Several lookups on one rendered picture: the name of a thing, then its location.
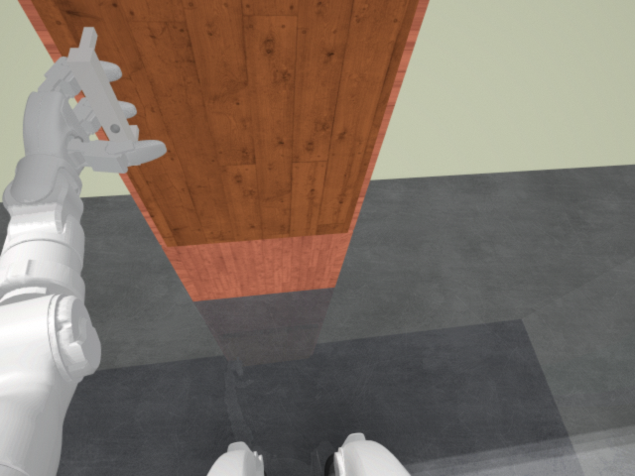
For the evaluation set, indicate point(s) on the robot shin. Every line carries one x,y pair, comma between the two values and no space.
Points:
237,446
354,437

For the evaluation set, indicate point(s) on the robot left forearm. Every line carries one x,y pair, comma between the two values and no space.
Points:
43,251

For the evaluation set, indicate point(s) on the handle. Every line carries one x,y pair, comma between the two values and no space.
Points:
89,73

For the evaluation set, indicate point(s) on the cupboard door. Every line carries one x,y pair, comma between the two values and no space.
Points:
269,109

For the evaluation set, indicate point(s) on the robot left hand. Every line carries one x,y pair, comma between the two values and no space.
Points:
50,125

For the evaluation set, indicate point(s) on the left robot shin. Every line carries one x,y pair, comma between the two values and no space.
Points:
237,446

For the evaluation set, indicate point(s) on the right robot shin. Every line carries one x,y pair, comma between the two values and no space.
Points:
354,437

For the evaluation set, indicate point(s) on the robot left upper arm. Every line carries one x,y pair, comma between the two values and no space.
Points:
47,346

